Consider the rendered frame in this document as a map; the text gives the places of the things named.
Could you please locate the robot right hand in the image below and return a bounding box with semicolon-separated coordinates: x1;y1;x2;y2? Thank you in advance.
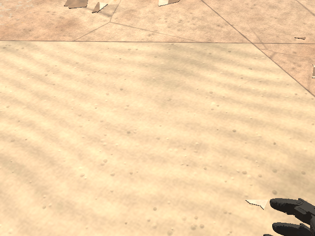
263;198;315;236

